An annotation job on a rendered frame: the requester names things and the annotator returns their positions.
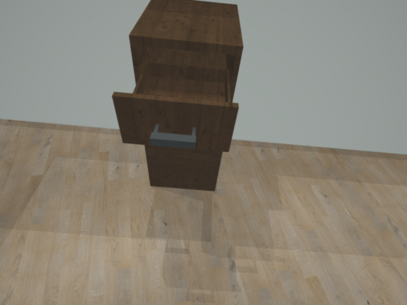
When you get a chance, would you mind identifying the drawer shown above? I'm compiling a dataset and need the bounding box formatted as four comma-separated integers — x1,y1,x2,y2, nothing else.
112,62,238,152

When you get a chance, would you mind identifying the cabinet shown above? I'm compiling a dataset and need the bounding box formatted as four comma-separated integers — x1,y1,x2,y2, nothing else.
129,0,244,191

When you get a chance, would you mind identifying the handle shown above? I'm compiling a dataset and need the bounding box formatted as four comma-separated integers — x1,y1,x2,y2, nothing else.
150,124,196,149

